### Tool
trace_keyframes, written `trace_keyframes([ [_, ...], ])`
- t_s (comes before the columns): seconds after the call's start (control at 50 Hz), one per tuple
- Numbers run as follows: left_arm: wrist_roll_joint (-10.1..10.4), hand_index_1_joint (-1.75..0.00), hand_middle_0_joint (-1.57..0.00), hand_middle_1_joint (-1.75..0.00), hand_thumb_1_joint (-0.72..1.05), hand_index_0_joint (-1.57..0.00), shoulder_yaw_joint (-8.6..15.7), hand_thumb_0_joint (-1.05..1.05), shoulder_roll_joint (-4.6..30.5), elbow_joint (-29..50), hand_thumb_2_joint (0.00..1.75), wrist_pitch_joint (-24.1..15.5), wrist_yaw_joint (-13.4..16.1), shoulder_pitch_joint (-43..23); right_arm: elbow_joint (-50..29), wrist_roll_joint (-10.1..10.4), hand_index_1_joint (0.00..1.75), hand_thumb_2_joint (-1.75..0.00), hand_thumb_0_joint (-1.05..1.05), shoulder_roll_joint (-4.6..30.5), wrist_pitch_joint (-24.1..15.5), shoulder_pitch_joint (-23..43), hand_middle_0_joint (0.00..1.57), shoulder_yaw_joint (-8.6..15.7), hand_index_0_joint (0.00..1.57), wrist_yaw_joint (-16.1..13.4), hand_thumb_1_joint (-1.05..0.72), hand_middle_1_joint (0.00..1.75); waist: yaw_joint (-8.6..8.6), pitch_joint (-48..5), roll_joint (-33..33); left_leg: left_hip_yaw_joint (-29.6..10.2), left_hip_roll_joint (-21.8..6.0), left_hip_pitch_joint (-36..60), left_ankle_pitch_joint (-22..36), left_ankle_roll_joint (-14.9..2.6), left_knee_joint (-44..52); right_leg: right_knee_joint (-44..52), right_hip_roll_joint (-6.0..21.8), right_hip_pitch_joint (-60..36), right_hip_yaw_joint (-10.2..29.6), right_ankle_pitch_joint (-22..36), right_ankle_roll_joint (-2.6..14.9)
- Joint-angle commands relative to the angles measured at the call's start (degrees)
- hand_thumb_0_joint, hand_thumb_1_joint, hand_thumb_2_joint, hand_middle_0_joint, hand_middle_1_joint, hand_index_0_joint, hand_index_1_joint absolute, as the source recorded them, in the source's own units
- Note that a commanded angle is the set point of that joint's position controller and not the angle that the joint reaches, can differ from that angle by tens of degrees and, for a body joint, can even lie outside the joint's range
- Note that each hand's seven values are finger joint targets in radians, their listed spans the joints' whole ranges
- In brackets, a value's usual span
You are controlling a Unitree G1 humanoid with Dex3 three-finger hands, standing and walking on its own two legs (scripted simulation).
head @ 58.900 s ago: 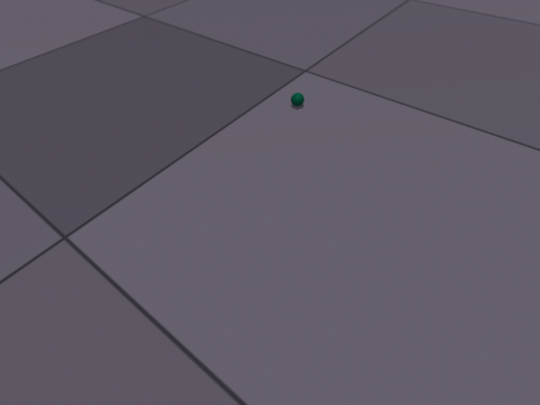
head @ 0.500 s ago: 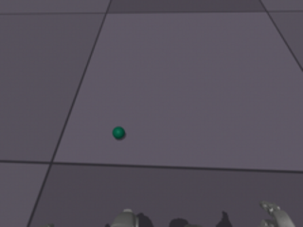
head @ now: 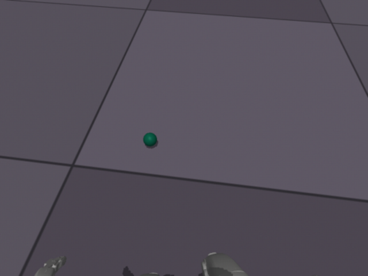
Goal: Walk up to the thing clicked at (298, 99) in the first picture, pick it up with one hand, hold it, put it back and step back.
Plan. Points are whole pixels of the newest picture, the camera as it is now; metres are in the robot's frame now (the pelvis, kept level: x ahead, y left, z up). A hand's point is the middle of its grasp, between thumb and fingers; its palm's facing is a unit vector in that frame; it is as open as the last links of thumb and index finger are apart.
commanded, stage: step back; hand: left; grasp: from above
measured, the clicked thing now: (150, 139) +0.95 +0.22 -0.72
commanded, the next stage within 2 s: stand in 1.60 s
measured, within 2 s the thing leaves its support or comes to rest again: neither
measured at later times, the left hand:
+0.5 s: hand out of the picture -0.09 +0.27 -0.13, palm faces +0.06 -0.88 -0.47, open 7.4 cm
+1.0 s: hand out of the picture -0.14 +0.27 -0.14, palm faces +0.04 -0.93 -0.37, open 7.4 cm
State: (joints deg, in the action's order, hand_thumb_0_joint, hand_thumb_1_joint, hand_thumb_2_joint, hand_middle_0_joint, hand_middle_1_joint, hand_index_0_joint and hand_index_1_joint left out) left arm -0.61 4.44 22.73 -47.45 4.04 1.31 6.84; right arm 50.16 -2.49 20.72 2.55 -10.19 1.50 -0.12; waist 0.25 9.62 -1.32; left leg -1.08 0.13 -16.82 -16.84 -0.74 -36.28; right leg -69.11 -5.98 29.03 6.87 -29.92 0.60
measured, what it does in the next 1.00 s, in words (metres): walks backwards: right foot, then left foot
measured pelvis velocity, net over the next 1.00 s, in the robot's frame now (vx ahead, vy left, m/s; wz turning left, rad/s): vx -0.17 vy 0.00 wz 0.03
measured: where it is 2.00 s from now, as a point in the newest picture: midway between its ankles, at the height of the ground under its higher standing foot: outside the picture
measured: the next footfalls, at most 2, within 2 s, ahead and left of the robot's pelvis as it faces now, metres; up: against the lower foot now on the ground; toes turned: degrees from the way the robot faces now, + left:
right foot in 0.16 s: -0.11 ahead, -0.12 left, +0.00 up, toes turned +1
left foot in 0.52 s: -0.16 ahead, +0.12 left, +0.00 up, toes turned +1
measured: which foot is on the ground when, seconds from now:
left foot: down 0.00-0.18, up 0.20-0.50, down 0.52-0.78, up 0.80-1.00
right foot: up 0.00-0.14, down 0.16-1.00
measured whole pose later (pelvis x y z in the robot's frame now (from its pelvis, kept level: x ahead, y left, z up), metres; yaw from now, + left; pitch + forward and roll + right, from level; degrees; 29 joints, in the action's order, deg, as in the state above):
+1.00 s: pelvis -0.17 +0.00 +0.00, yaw +2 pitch -3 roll +0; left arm -2.2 2.8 20.1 -56.8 -1.8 -0.9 13.5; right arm 56.7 -2.2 22.9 0.2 -11.1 3.4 1.3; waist -2.0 4.1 1.7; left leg -1.2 -1.2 -18.0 -23.4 -0.3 -39.1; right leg -34.5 0.8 14.9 -0.4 -17.0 0.2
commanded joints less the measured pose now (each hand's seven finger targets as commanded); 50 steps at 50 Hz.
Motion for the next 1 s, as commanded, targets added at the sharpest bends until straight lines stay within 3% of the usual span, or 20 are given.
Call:
trace_keyframes([
  [0.0, -0.34, -0.30, -0.20, -0.30, 0.90, -0.20, 2.64, 0.00, 9.44, 3.82, 0.90, -2.06, 0.05, 1.85, -5.80, 0.03, 0.30, -0.90, 0.00, 14.19, -1.61, 3.09, 0.20, 4.70, 0.20, -1.59, -0.90, 0.30, -0.17, -9.05, 10.49, -11.17, -13.93, 6.88, 27.67, -13.69, 8.92, 8.38, 2.85, -2.79, -1.06, -1.89, -2.02],
  [0.1, -0.85, -0.30, -0.20, -0.30, 0.90, -0.20, 2.22, 0.00, 8.57, 0.03, 0.90, -3.69, 0.03, 8.59, -6.11, 1.33, 0.30, -0.90, 0.00, 16.38, 0.23, 4.25, 0.20, 4.84, 0.20, -1.10, -0.90, 0.30, -2.29, -16.22, 11.47, -7.77, -12.09, 7.72, 25.81, -9.26, 0.26, 45.52, 4.12, -17.89, -8.56, 14.41, -0.13],
  [0.12, -1.46, -0.30, -0.20, -0.30, 0.90, -0.20, 2.85, 0.00, 10.67, -0.59, 0.90, -4.10, 0.25, 9.08, -6.21, 1.51, 0.30, -0.90, 0.00, 14.34, 0.53, 4.15, 0.20, 4.15, 0.20, -0.89, -0.90, 0.30, -2.26, -15.64, 7.87, -6.81, -9.22, 0.62, 17.69, -6.34, -2.64, 46.93, 5.79, -22.46, -3.94, 18.49, 0.53],
  [0.14, -2.10, -0.30, -0.20, -0.30, 0.90, -0.20, 3.96, 0.00, 15.16, 0.03, 0.90, -4.55, 0.41, 8.78, -6.97, 1.78, 0.30, -0.90, 0.00, 11.08, 0.47, 3.53, 0.20, 3.16, 0.20, -0.74, -0.90, 0.30, -1.65, -13.65, -4.35, -5.18, -1.78, -12.73, 0.06, -2.46, -10.10, 47.27, 15.09, -25.83, 11.71, 21.49, 3.30],
  [0.16, -1.94, -0.30, -0.20, -0.30, 0.90, -0.20, 5.51, 0.00, 21.99, 1.39, 0.90, -4.11, 0.32, 6.34, -8.34, 1.91, 0.30, -0.90, 0.00, 10.66, 0.66, 7.05, 0.20, 3.64, 0.20, -1.83, -0.90, 0.30, -5.01, -11.04, -14.78, -6.24, 4.77, -13.90, -19.10, 0.31, -22.86, 50.28, 29.64, -12.13, 25.50, 27.52, 14.93],
  [0.18, -1.47, -0.30, -0.20, -0.30, 0.90, -0.20, 5.38, 0.00, 21.75, 2.66, 0.90, -4.70, 0.60, 4.07, -7.83, 2.10, 0.30, -0.90, 0.00, 12.90, 1.07, 7.17, 0.20, 4.88, 0.20, -2.16, -0.90, 0.30, -3.92, -7.82, -10.98, -12.88, 2.91, -11.94, -19.51, 0.92, -32.11, 51.20, 32.05, -4.80, 28.15, 27.34, 17.35],
  [0.24, -1.76, -0.30, -0.20, -0.30, 0.90, -0.20, 3.43, 0.00, 14.21, 3.22, 0.90, -4.56, 1.43, -2.53, -4.38, 2.55, 0.30, -0.90, 0.00, 12.83, 0.85, 1.61, 0.20, 4.28, 0.20, -1.70, -0.90, 0.30, 1.09, -8.29, -3.34, -11.02, 6.68, -12.04, -10.22, 1.43, -36.86, 41.88, 19.50, -9.95, 6.21, 37.13, 9.97],
  [0.38, -2.19, -0.30, -0.20, -0.30, 0.90, -0.20, 4.37, 0.00, 14.95, 1.24, 0.90, -5.07, 1.20, 6.36, -4.17, 0.51, 0.30, -0.90, 0.00, 13.24, -0.38, 4.67, 0.20, 4.55, 0.20, -0.68, -0.90, 0.30, -5.70, -10.20, -8.99, -6.01, 2.04, -15.46, -14.48, 2.85, -16.07, 46.30, 21.52, -25.68, 12.72, 2.13, 11.20],
  [0.44, -2.05, -0.30, -0.20, -0.30, 0.90, -0.20, 4.36, 0.00, 16.46, 1.04, 0.90, -4.77, 0.41, 2.82, -0.75, 0.64, 0.30, -0.90, 0.00, 12.77, -1.15, -0.28, 0.20, 4.89, 0.20, 0.29, -0.90, 0.30, -2.85, -9.57, -11.81, -0.02, 0.36, 0.00, -16.93, 0.05, 0.04, 49.29, 21.48, -13.84, 9.40, -4.31, 9.53],
  [0.48, -1.85, -0.30, -0.20, -0.30, 0.90, -0.20, 2.70, 0.00, 14.42, 0.79, 0.90, -4.23, -0.06, 2.15, 3.18, 0.64, 0.30, -0.90, 0.00, 12.28, -1.77, -5.99, 0.20, 5.53, 0.20, 0.69, -0.90, 0.30, 0.47, -10.24, -5.72, 1.99, 2.32, 11.90, -5.87, -1.52, 13.97, 42.61, 16.16, -7.26, 2.80, -4.62, 5.29],
  [0.5, -1.75, -0.30, -0.20, -0.30, 0.90, -0.20, 1.62, 0.00, 11.18, 0.61, 0.90, -4.11, -0.19, 3.96, 3.69, -0.36, 0.30, -0.90, 0.00, 14.16, -2.06, -6.88, 0.20, 6.23, 0.20, 0.58, -0.90, 0.30, 0.83, -9.87, 3.34, -9.18, -3.22, 17.61, -13.69, -3.20, 17.21, 34.29, 12.41, 2.59, -0.97, -6.91, 2.66],
  [0.52, -0.43, -0.30, -0.20, -0.30, 0.90, -0.20, 0.80, 0.00, 8.70, 1.51, 0.90, -4.48, -0.12, 0.18, 1.78, -0.76, 0.30, -0.90, 0.00, 18.96, -2.40, -3.66, 0.20, 6.32, 0.20, 0.53, -0.90, 0.30, 2.46, -7.17, 16.13, -31.57, -18.09, 9.05, -34.21, -9.40, 25.93, 23.33, 4.97, 8.46, -8.86, -4.79, -0.27],
  [0.54, -1.09, -0.30, -0.20, -0.30, 0.90, -0.20, 2.66, 0.00, 13.60, 0.48, 0.90, -4.70, 0.04, -4.46, 0.94, -0.24, 0.30, -0.90, 0.00, 20.54, -2.73, 0.07, 0.20, 6.42, 0.20, 0.66, -0.90, 0.30, 3.23, -1.36, 9.51, -34.66, -21.41, -6.06, -37.58, -14.11, 28.10, 16.71, 7.74, 1.61, -1.27, -3.36, -0.61],
  [0.6, -0.07, -0.30, -0.20, -0.30, 0.90, -0.20, 1.80, 0.00, 10.71, -3.10, 0.90, -5.05, -1.42, 2.88, 0.26, -0.32, 0.30, -0.90, 0.00, 14.67, -4.33, 6.45, 0.20, 4.21, 0.20, -0.23, -0.90, 0.30, -1.88, -4.20, 6.42, -15.32, -11.96, -1.37, -17.10, -8.18, 20.97, 17.45, 7.00, -4.06, -2.75, 6.60, 0.09],
  [0.72, -1.19, -0.30, -0.20, -0.30, 0.90, -0.20, 2.31, 0.00, 10.00, -6.55, 0.90, -6.67, -1.39, 6.87, 0.77, 0.14, 0.30, -0.90, 0.00, 13.27, -2.75, 3.88, 0.20, 4.24, 0.20, 0.46, -0.90, 0.30, -2.19, -5.23, 7.09, -8.02, -8.61, -6.04, -15.31, -5.86, 10.41, 45.59, 3.90, -23.32, -7.46, 10.75, 0.69],
  [0.74, -1.71, -0.30, -0.20, -0.30, 0.90, -0.20, 2.93, 0.00, 11.49, -7.07, 0.90, -7.10, -0.91, 8.30, 0.75, 0.48, 0.30, -0.90, 0.00, 10.86, -2.71, 1.94, 0.20, 3.54, 0.20, 0.33, -0.90, 0.30, -2.84, -6.05, 2.28, -6.02, -6.15, -10.75, -14.57, -3.96, 3.23, 47.00, 6.32, -29.14, -0.53, 8.90, 1.76],
  [0.76, -2.03, -0.30, -0.20, -0.30, 0.90, -0.20, 3.65, 0.00, 15.48, -7.04, 0.90, -7.59, -0.54, 9.89, -0.26, 0.66, 0.30, -0.90, 0.00, 8.60, -2.81, 3.54, 0.20, 3.03, 0.20, 0.34, -0.90, 0.30, -4.11, -6.19, -7.40, -1.96, 0.46, -19.13, -15.93, -1.14, -8.08, 53.85, 17.89, -28.57, 20.23, -5.26, 6.96],
  [0.78, -2.02, -0.30, -0.20, -0.30, 0.90, -0.20, 4.22, 0.00, 18.73, -6.18, 0.90, -7.94, -0.74, 8.40, 0.10, 0.36, 0.30, -0.90, 0.00, 11.60, -2.75, 4.01, 0.20, 4.03, 0.20, -0.17, -0.90, 0.30, -4.09, -3.59, -6.31, -3.93, -0.16, -14.40, -17.85, -0.15, -15.10, 57.51, 26.87, -17.59, 29.35, -14.13, 12.46],
  [0.8, -1.65, -0.30, -0.20, -0.30, 0.90, -0.20, 4.10, 0.00, 17.95, -4.85, 0.90, -8.06, -0.77, 5.40, 0.94, 0.39, 0.30, -0.90, 0.00, 12.94, -2.92, 2.30, 0.20, 4.54, 0.20, -0.07, -0.90, 0.30, -2.72, -2.19, -2.80, -6.67, -1.64, -13.14, -15.11, -0.18, -17.07, 57.03, 27.27, -15.12, 28.02, -13.62, 13.93],
  [0.98, -0.82, -0.30, -0.20, -0.30, 0.90, -0.20, 0.51, 0.00, 10.80, -3.74, 0.90, -6.45, -1.17, -0.21, 5.30, 0.08, 0.30, -0.90, 0.00, 10.34, -4.25, -3.08, 0.20, 4.74, 0.20, 0.15, -0.90, 0.30, 1.30, -8.13, -3.89, 0.64, -0.57, 11.29, 1.69, 0.25, 8.95, 41.86, 13.99, -3.37, 1.59, 10.48, 5.11],
])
